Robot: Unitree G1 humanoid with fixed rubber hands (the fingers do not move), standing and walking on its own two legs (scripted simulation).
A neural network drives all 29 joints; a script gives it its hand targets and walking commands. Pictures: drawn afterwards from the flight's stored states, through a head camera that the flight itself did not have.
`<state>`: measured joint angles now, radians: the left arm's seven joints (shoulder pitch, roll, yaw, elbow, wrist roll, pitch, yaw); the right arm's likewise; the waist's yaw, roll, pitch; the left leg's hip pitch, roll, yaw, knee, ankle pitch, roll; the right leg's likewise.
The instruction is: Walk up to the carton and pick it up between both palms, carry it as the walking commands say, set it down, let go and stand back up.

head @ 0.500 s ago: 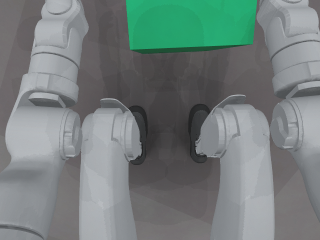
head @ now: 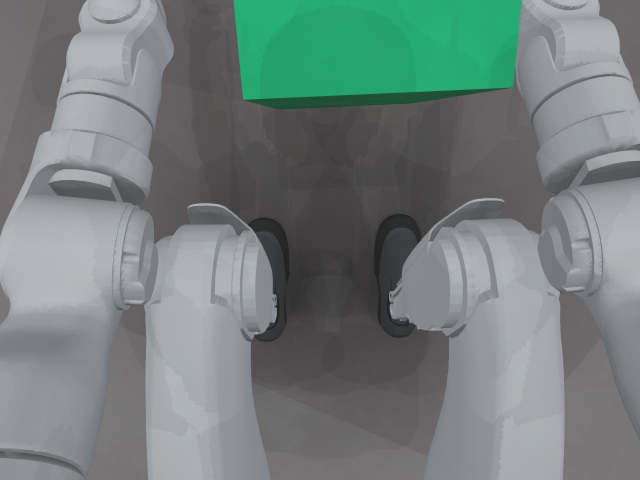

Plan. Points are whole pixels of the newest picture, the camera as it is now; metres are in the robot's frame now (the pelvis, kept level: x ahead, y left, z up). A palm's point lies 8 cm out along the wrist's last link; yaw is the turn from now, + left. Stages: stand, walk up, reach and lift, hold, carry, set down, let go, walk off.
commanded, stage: reach and lift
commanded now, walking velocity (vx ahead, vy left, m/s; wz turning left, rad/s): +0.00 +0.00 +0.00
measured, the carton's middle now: out of the picture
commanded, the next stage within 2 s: none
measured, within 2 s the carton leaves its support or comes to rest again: leaves its support in 1.06 s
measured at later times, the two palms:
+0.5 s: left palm out of the picture +0.55 +0.15 -0.16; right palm out of the picture +0.55 -0.14 -0.16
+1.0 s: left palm out of the picture +0.56 +0.14 -0.16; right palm out of the picture +0.55 -0.14 -0.17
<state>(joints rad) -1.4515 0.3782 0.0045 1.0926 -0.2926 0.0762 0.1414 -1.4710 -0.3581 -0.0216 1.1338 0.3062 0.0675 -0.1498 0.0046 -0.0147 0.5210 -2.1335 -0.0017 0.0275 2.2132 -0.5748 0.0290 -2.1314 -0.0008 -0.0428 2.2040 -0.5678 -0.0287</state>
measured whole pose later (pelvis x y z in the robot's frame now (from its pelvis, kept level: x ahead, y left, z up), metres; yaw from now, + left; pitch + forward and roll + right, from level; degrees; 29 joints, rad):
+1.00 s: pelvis +0.01 +0.00 -0.02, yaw -2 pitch +32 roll +0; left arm -1.45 0.25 0.25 1.08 -0.06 0.18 0.09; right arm -1.47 -0.25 -0.14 1.12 0.11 0.18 -0.13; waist 0.01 -0.01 0.38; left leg -2.24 -0.04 0.01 2.28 -0.59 0.00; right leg -2.26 0.05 -0.03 2.25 -0.55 -0.01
